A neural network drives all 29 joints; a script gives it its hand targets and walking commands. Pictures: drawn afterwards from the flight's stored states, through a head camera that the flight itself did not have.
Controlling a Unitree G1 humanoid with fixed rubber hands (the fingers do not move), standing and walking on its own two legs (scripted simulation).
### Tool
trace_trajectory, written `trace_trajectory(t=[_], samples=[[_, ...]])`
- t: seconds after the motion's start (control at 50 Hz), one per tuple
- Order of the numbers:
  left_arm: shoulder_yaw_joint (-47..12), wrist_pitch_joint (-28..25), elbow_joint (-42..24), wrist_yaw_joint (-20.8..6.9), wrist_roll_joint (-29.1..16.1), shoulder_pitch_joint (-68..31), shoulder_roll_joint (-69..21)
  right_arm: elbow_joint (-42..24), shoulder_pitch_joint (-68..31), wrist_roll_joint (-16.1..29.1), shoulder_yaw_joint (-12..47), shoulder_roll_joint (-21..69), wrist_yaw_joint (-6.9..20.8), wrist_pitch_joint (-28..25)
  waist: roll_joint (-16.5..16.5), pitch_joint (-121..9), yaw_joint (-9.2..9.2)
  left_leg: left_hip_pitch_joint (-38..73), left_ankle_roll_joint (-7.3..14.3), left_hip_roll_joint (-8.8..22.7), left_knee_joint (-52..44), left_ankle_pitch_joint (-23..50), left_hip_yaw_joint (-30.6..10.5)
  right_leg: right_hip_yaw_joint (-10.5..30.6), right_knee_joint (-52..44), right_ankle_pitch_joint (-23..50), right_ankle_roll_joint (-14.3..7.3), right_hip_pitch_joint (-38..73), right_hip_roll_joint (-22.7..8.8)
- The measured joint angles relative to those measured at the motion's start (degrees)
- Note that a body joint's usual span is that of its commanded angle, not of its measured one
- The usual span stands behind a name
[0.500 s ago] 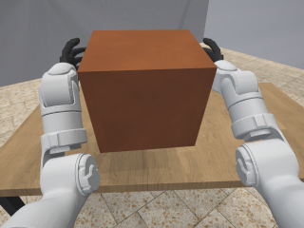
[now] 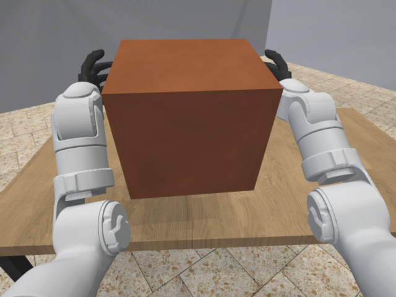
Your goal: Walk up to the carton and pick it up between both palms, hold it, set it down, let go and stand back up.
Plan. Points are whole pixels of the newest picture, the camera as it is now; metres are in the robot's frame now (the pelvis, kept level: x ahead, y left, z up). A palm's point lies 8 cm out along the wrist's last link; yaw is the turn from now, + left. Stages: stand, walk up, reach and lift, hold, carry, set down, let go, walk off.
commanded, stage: hold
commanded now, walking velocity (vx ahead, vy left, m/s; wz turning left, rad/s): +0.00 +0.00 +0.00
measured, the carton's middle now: (189, 117) +0.37 +0.01 +0.25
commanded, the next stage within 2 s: set down in 0.48 s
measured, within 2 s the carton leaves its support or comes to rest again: neither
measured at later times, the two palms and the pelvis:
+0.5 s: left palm (90, 92) +0.36 +0.18 +0.32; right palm (279, 88) +0.36 -0.16 +0.31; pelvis +0.00 +0.00 +0.00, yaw +0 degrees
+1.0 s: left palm (89, 91) +0.37 +0.18 +0.32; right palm (266, 102) +0.39 -0.15 +0.27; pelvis +0.01 +0.00 +0.00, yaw +2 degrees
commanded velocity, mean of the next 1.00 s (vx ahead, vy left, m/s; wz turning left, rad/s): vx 0.00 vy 0.00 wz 0.00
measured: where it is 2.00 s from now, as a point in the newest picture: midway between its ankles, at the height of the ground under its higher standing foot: outside the picture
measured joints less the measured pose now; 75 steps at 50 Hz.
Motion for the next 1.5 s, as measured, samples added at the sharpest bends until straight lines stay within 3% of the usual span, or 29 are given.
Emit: trace_trajectory(t=[0.54, 0.64, 0.84, 1.02, 1.22, 1.5], samples=[[-0.13, -0.27, -0.02, 0.26, -0.42, -0.49, 0.47, 0.26, -0.34, -0.58, -0.75, 0.51, 0.07, -0.63, -0.23, 0.39, -0.08, 0.28, 0.01, -0.08, -0.17, 0.12, -0.13, -0.06, 0.18, -0.12, 0.00, 0.16, -0.06], [0.47, -2.60, 0.37, 0.23, 0.27, -2.29, 0.60, 0.93, -1.05, -3.22, -3.69, 1.81, 1.14, -3.85, -0.19, 1.26, 0.14, 1.17, 0.14, -0.36, -0.72, 0.31, -0.23, -0.14, 0.35, -0.37, 0.10, 0.78, -0.32], [2.05, -9.42, 0.60, -1.14, 3.63, -3.50, -0.63, 4.43, 0.48, -9.80, -8.78, 5.04, 4.67, -15.69, -1.44, 5.09, -0.07, 6.07, 0.21, -0.89, -2.23, 0.31, -1.33, -1.20, -0.04, -1.45, 0.20, 5.61, -0.82], [0.21, -10.92, -5.20, -0.02, 3.64, 1.97, -3.34, 2.30, 7.60, -9.82, -7.53, 6.01, 5.47, -22.37, -2.56, 8.83, -0.36, 7.15, -0.15, -0.73, -0.86, -0.74, -2.28, -2.14, 0.16, -2.22, 0.14, 7.55, -0.66], [-1.77, -11.83, -9.11, 3.35, 1.63, 6.94, -5.85, 0.80, 11.60, -9.00, -5.60, 4.79, 6.38, -25.04, -2.27, 10.17, 0.23, 5.92, -0.29, -0.44, 0.13, -1.16, -2.20, -2.08, 0.83, -2.38, 0.04, 6.40, -0.40], [-1.35, -12.45, -4.76, 5.42, 1.35, 6.05, -6.36, 7.76, 7.91, -11.76, -8.52, 4.23, 9.38, -25.63, -1.76, 8.27, 1.53, 4.19, -0.50, -0.50, -0.94, -0.10, -2.37, -2.28, 1.02, -2.07, -0.21, 4.16, -0.48]])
